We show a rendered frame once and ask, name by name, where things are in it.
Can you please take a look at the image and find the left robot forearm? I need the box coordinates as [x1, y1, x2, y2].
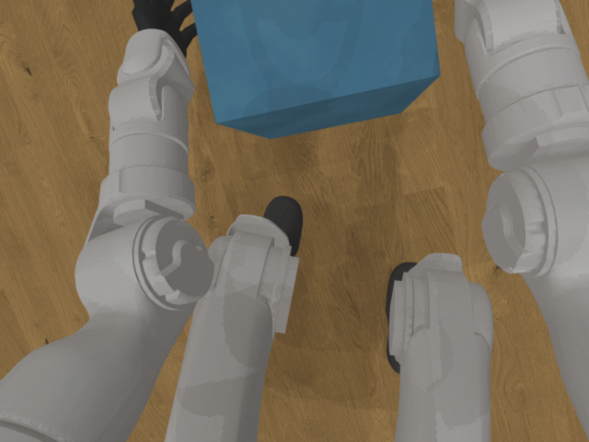
[83, 29, 196, 248]

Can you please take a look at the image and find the left robot thigh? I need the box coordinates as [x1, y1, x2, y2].
[164, 230, 299, 442]

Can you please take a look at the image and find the right robot forearm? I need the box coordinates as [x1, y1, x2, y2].
[455, 0, 589, 171]

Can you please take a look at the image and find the right robot upper arm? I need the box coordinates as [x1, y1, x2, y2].
[481, 155, 589, 440]

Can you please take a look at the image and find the left robot foot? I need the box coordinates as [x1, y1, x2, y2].
[264, 196, 303, 257]

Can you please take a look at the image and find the left robot upper arm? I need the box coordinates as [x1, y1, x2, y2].
[0, 215, 214, 442]

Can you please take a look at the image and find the robot left hand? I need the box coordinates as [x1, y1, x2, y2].
[132, 0, 198, 58]

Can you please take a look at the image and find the carton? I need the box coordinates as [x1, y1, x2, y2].
[191, 0, 441, 139]

